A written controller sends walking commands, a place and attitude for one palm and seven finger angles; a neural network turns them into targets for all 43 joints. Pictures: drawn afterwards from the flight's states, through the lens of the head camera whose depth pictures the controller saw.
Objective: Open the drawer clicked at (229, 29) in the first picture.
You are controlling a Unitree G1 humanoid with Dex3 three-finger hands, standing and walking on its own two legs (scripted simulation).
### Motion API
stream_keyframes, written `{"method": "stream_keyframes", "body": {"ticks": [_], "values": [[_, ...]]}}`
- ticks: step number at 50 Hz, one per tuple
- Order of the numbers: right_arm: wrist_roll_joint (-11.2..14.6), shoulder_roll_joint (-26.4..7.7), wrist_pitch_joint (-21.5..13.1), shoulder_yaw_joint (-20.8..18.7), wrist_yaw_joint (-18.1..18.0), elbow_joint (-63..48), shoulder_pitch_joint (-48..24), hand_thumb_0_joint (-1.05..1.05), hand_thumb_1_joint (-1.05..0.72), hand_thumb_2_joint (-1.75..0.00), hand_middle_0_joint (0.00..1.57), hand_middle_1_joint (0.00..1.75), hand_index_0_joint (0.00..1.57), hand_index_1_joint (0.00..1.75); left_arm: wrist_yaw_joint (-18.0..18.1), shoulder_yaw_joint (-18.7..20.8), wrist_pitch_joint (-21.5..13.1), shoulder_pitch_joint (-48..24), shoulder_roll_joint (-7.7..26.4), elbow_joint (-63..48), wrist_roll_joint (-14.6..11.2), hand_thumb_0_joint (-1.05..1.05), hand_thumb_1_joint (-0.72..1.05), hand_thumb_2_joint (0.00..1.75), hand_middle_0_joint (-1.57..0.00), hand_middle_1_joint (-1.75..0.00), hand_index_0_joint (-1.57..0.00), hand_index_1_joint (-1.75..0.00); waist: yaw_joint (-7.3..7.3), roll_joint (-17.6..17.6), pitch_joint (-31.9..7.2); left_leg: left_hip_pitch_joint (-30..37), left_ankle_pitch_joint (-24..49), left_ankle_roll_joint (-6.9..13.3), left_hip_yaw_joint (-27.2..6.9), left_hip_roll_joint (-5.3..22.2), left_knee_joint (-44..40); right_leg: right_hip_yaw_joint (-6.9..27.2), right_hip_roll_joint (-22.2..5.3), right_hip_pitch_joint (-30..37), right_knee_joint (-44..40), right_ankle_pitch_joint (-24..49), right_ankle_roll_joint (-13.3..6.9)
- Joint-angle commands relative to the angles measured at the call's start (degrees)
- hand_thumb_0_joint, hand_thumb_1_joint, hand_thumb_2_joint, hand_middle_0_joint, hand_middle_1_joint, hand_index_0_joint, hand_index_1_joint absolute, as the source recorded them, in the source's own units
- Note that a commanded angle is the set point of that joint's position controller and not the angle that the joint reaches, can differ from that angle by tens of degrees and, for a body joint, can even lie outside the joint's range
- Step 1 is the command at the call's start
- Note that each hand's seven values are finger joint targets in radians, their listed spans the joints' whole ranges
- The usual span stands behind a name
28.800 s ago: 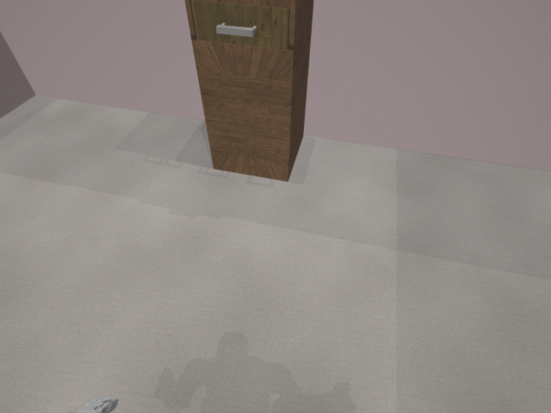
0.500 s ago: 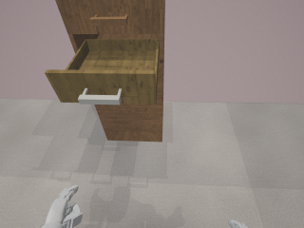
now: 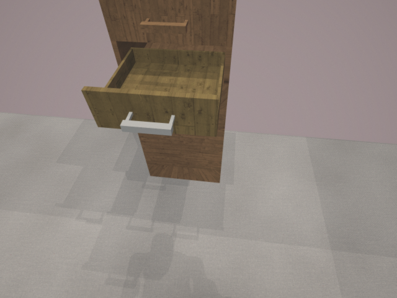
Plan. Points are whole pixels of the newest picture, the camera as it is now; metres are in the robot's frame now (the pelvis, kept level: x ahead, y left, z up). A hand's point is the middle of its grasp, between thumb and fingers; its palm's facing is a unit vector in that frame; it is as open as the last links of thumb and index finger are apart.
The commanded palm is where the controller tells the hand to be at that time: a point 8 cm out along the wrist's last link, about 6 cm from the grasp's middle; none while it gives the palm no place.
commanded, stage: let the arm hang, fingers relaxed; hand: left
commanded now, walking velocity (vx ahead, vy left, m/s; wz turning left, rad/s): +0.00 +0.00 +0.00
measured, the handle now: (149, 122) +0.56 +0.18 +0.01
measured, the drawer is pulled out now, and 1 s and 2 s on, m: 0.29 0.29 0.29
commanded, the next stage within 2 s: look to check the result in 0.40 s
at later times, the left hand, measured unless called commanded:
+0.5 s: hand out of the picture +0.00 +0.17 -0.17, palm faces +0.02 -0.98 -0.20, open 7.4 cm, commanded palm none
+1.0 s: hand out of the picture +0.02 +0.17 -0.17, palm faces +0.02 -0.98 -0.21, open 7.3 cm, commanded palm none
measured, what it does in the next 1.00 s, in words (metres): stands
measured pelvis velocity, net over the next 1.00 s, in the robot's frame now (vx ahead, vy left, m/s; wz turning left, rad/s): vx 0.02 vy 0.00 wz -0.01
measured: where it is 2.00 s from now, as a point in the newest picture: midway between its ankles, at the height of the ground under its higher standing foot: outside the picture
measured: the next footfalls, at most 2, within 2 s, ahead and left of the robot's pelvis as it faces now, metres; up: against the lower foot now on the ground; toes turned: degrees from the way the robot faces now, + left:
none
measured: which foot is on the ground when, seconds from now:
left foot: down 0.00-1.00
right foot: down 0.00-1.00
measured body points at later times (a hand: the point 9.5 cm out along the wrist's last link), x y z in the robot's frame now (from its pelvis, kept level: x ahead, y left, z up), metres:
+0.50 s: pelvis +0.00 +0.00 +0.00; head +0.01 -0.01 +0.45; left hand +0.00 +0.22 -0.16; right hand -0.05 -0.20 -0.17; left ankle +0.00 +0.11 -0.74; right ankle +0.03 -0.09 -0.74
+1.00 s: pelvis +0.02 +0.00 +0.00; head +0.03 -0.02 +0.45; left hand +0.02 +0.22 -0.15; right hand +0.00 -0.21 -0.17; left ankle +0.00 +0.11 -0.74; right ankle +0.03 -0.09 -0.74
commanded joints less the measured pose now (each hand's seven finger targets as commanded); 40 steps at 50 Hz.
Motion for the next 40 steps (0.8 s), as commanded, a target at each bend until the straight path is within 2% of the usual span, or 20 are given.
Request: {"method": "stream_keyframes", "body": {"ticks": [1,8,10,12,15,20,27,30,35,40], "values": [[-0.1,-4.9,-0.8,-1.1,-0.2,-0.5,4.8,0.0,-0.9,-0.9,0.2,0.3,0.2,0.3,0.6,1.1,-1.1,1.5,6.0,-1.1,-0.1,0.0,0.9,0.9,-0.2,-0.3,-0.2,-0.3,-0.44,-2.1,3.1,-3.9,-1.0,1.6,-5.6,6.1,-6.8,7.7,-6.5,-1.4,-6.3,-4.5,-0.5],[-0.2,-4.1,-0.9,-1.1,-0.1,0.8,5.7,0.0,-0.9,-0.9,0.2,0.3,0.2,0.3,0.7,1.3,-1.2,1.5,5.8,-0.1,-0.1,0.0,0.9,0.9,-0.2,-0.3,-0.2,-0.3,-0.36,-2.1,2.7,-4.5,-2.6,1.5,-5.2,5.5,-6.9,8.3,-6.8,-1.7,-6.7,-7.0,-0.5],[-0.1,-3.7,-0.8,-1.1,-0.1,1.0,6.1,0.0,-0.9,-0.9,0.2,0.3,0.2,0.3,0.8,1.5,-1.2,1.4,5.7,0.0,0.0,0.0,0.9,0.9,-0.2,-0.3,-0.2,-0.3,-0.36,-1.5,3.6,-4.8,-3.3,1.5,-5.2,5.4,-6.8,8.1,-6.8,-2.6,-6.8,-8.3,-0.6],[-0.3,-3.5,-0.9,-1.1,-0.2,1.2,6.6,0.0,-0.9,-0.9,0.2,0.3,0.2,0.3,0.8,1.5,-1.2,1.5,5.3,0.3,-0.1,0.0,0.9,0.9,-0.2,-0.3,-0.2,-0.3,-0.42,-1.8,2.8,-4.9,-2.9,1.6,-5.3,5.4,-6.8,8.3,-6.8,-2.0,-6.8,-7.8,-0.6],[-0.2,-3.3,-1.0,-1.2,-0.3,1.3,6.8,0.0,-0.9,-0.9,0.2,0.3,0.2,0.3,0.8,1.5,-1.3,1.7,5.0,0.3,-0.1,0.0,0.9,0.9,-0.2,-0.3,-0.2,-0.3,-0.3,0.0,2.8,-4.2,-2.1,1.5,-5.1,5.5,-6.6,8.0,-6.7,-2.3,-6.1,-6.5,-0.7],[-0.1,-3.1,-1.0,-1.2,-0.4,1.5,7.9,0.0,-0.9,-0.9,0.2,0.3,0.2,0.3,0.9,1.6,-1.3,1.8,4.8,0.6,-0.1,0.0,0.9,0.9,-0.2,-0.3,-0.2,-0.3,-0.4,-1.7,2.8,-4.6,-1.7,1.6,-5.3,5.7,-6.5,7.9,-6.7,-2.1,-5.9,-6.3,-0.7],[-0.1,-2.8,-1.2,-1.1,-0.5,1.9,8.3,0.0,-0.9,-0.9,0.2,0.3,0.2,0.3,0.9,1.5,-1.5,1.9,4.4,1.1,-0.3,0.0,0.9,0.9,-0.2,-0.3,-0.2,-0.3,-0.56,-1.6,1.5,-3.8,0.7,1.5,-5.3,6.0,-6.5,7.7,-6.7,-0.9,-4.9,-2.9,-0.7],[0.0,-2.7,-1.3,-1.1,-0.6,1.9,8.0,0.0,-0.9,-0.9,0.2,0.3,0.2,0.3,1.0,1.5,-1.6,2.2,4.1,1.2,-0.2,0.0,0.9,0.9,-0.2,-0.3,-0.2,-0.3,-0.5,-0.2,1.3,-3.0,1.8,1.4,-5.1,6.0,-6.1,7.5,-6.7,-1.1,-4.6,-1.7,-0.8],[0.1,-2.8,-1.2,-1.2,-0.6,1.9,7.5,0.0,-0.9,-0.9,0.2,0.3,0.2,0.3,1.1,1.4,-1.7,2.1,4.0,1.4,-0.2,0.0,0.9,0.9,-0.2,-0.3,-0.2,-0.3,-0.61,-2.1,1.8,-2.4,2.7,1.3,-4.7,6.1,-5.8,7.4,-6.8,-1.3,-4.7,-0.7,-0.6],[0.1,-2.9,-1.2,-1.2,-0.6,2.0,6.9,0.0,-0.9,-0.9,0.2,0.3,0.2,0.3,1.2,1.4,-1.8,2.1,4.1,1.3,-0.2,0.0,0.9,0.9,-0.2,-0.3,-0.2,-0.3,-0.73,-1.5,1.5,-1.6,3.8,1.1,-4.4,6.1,-5.6,7.6,-7.0,-1.0,-4.9,0.7,-0.6]]}}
